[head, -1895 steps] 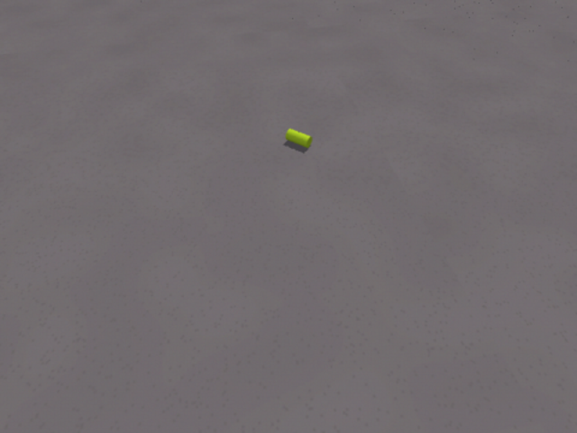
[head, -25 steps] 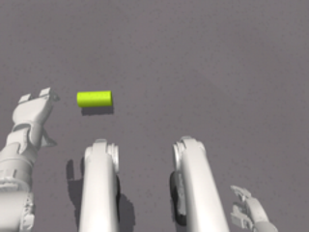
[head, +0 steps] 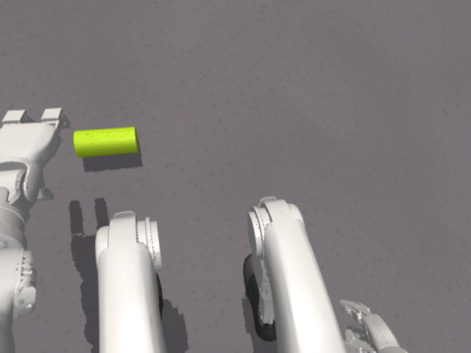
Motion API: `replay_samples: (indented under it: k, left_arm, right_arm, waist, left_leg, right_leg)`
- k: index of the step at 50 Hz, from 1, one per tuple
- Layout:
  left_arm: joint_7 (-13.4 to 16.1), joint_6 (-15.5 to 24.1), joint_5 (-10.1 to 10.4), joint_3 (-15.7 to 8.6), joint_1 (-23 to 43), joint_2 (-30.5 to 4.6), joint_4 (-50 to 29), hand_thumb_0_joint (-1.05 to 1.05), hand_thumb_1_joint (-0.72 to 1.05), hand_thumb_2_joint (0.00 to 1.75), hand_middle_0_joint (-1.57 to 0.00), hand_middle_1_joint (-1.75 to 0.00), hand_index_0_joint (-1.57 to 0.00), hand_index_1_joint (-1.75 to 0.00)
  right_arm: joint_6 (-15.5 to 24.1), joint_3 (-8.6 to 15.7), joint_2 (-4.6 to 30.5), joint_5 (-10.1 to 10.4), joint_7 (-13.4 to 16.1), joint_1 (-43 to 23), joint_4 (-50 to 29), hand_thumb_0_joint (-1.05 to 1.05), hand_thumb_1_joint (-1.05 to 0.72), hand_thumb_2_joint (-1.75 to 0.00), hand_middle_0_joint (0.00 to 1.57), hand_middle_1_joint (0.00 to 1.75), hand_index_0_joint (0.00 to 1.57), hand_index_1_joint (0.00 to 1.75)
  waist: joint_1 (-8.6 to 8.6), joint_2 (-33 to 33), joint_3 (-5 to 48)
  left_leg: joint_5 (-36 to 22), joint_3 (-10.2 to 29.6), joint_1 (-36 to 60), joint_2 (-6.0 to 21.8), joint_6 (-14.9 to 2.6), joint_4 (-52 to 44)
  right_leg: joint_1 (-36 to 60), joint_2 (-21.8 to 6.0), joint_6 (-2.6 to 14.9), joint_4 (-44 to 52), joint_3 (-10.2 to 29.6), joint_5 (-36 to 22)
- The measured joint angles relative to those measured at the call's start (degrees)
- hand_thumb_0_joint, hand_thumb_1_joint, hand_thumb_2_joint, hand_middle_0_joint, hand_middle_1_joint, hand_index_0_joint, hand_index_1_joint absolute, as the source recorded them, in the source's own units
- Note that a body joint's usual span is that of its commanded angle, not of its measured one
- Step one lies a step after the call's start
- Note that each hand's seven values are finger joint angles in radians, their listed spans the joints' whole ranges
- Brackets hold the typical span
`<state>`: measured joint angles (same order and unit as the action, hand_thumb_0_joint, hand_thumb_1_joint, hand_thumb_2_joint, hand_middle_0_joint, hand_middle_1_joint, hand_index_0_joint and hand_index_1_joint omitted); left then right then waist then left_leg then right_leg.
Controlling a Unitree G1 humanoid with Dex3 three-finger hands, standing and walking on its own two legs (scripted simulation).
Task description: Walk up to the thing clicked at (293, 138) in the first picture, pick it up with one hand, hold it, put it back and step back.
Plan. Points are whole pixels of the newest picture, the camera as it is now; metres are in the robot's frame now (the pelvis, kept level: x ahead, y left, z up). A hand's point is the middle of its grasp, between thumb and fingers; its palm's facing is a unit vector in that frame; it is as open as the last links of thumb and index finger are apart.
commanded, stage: rise first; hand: left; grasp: from above
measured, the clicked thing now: (108, 142) +0.53 +0.23 -0.33
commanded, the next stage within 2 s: none
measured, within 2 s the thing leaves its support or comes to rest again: neither
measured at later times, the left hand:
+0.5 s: hand (56, 155) +0.45 +0.29 -0.19, palm faces -0.46 -0.04 -0.89, open 13.9 cm
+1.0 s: hand (62, 150) +0.47 +0.28 -0.20, palm faces -0.46 -0.04 -0.89, open 13.9 cm
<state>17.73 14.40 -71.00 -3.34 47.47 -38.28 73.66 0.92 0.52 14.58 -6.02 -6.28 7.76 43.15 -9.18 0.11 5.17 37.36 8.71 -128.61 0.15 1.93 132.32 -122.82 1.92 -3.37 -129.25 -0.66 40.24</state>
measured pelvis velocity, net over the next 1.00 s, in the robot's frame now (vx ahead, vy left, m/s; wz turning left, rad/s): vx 0.01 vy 0.00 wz -0.04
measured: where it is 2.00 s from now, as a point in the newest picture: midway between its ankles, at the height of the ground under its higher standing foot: (208, 320)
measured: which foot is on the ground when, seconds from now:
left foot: down 0.00-1.00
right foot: down 0.00-1.00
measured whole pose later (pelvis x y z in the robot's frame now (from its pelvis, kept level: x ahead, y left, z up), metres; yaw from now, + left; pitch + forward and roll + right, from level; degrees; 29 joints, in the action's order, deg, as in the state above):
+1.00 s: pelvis +0.01 +0.00 -0.03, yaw -2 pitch +34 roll -8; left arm 23.3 14.0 -73.6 -4.1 55.1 -42.9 84.1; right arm 1.4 -3.5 15.1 -8.7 -7.3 7.2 43.0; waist -13.2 1.0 2.6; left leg 38.8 10.9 -133.4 0.2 2.8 138.0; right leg -127.7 2.9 -4.2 -134.0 -1.9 40.7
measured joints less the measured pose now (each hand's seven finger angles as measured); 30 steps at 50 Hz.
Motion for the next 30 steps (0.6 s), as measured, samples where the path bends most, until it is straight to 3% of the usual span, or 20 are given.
replay_samples:
  k: [9, 30]
  left_arm:
    - [2.9, 0.6, -2.6, 0.0, 2.6, -0.9, 3.2, 0.0, -0.5, 0.99, -0.09, -0.99, -0.1, -0.98]
    - [4.9, -0.5, -2.4, -1.2, 5.6, -2.8, 7.8, 0.0, -0.48, 0.96, -0.09, -1.03, -0.12, -1.0]
  right_arm:
    - [0.1, -0.6, -0.5, -1.2, -0.5, -1.3, 0.0, 0.01, -0.9, -0.9, 0.2, 0.29, 0.21, 0.3]
    - [0.1, -2.5, -0.1, -2.1, -0.8, -0.3, 0.1, 0.01, -0.91, -0.9, 0.2, 0.29, 0.21, 0.3]
  waist:
    - [-0.38, 0.3, -0.5]
    - [-2.72, 0.6, -1.7]
  left_leg:
    - [0.8, 0.4, -1.9, 0.0, 0.0, 2.2]
    - [1.6, 1.4, -3.7, 0.2, 0.58, 4.3]
  right_leg:
    - [-1.8, 0.3, -0.76, -1.9, 0.0, 0.6]
    - [-3.9, 0.8, -0.89, -3.7, -0.7, 0.8]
